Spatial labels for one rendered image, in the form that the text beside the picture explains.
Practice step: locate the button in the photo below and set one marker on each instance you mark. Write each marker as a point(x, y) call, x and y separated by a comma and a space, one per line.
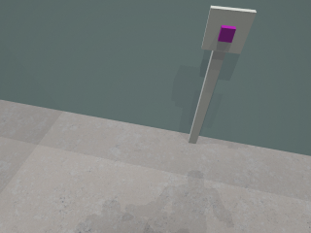
point(226, 33)

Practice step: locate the panel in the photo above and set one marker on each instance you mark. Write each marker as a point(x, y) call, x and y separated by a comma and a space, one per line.
point(242, 19)

